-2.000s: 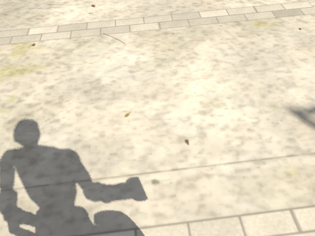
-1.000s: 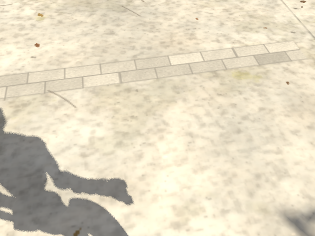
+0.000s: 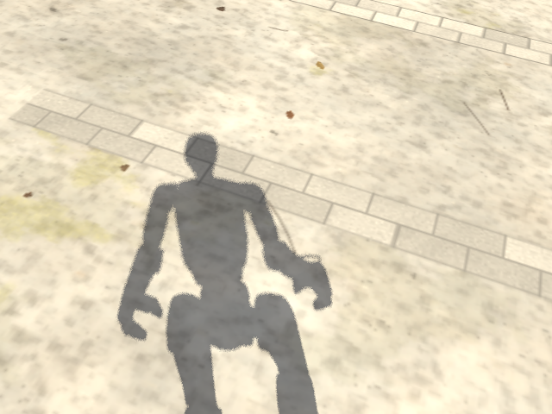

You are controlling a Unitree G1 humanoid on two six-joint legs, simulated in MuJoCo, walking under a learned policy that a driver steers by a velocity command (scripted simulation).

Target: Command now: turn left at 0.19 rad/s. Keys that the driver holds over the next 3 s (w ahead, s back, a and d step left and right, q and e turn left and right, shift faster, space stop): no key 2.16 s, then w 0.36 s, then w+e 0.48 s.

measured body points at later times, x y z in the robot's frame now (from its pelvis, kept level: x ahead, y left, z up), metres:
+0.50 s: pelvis +0.00 -0.01 +0.00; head +0.00 -0.02 +0.45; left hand +0.08 +0.23 -0.13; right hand +0.07 -0.27 -0.13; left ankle +0.02 +0.08 -0.74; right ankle -0.01 -0.12 -0.74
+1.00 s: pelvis +0.00 -0.02 +0.00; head +0.00 -0.02 +0.45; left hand +0.00 +0.21 -0.15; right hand +0.02 -0.25 -0.15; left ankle +0.02 +0.09 -0.74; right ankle -0.01 -0.12 -0.74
